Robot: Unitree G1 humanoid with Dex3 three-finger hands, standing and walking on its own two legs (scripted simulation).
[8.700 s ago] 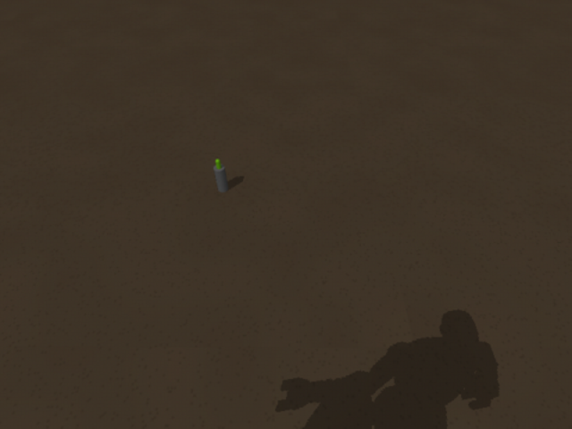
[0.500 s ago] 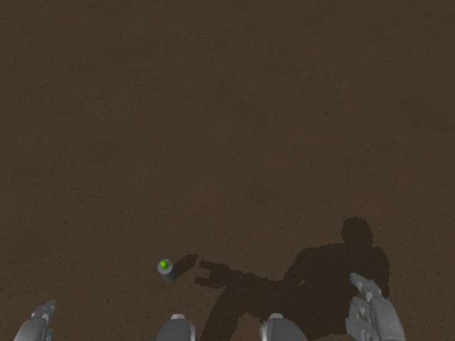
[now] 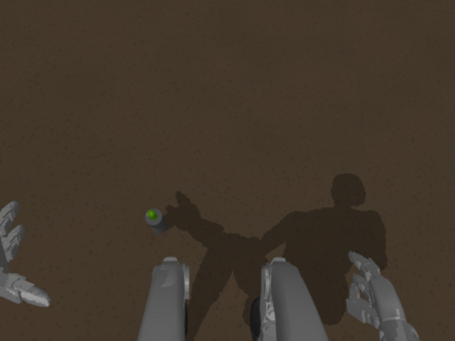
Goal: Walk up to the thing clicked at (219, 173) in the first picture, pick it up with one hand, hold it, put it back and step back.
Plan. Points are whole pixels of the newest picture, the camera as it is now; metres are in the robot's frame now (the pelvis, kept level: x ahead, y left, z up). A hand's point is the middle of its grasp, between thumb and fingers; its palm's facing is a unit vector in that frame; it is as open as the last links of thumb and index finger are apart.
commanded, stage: go down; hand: left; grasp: from the side
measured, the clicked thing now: (155, 220) +0.42 +0.21 -0.48
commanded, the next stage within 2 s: approach in 1.76 s
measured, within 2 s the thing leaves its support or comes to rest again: neither
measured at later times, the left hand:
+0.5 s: hand (35, 234) +0.31 +0.37 -0.13, palm faces +0.13 -0.97 -0.18, open 17.2 cm
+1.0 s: hand (37, 224) +0.34 +0.39 -0.16, palm faces +0.13 -0.98 -0.15, open 17.3 cm
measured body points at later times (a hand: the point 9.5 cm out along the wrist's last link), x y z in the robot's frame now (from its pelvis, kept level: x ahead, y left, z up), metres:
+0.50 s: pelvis -0.03 +0.00 -0.10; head +0.16 +0.04 +0.31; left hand +0.30 +0.42 -0.12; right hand +0.13 -0.28 -0.20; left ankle +0.05 +0.13 -0.54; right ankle +0.05 -0.13 -0.54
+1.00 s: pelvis -0.04 +0.00 -0.15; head +0.16 +0.05 +0.25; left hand +0.32 +0.44 -0.15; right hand +0.11 -0.28 -0.26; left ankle +0.05 +0.13 -0.54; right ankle +0.05 -0.13 -0.54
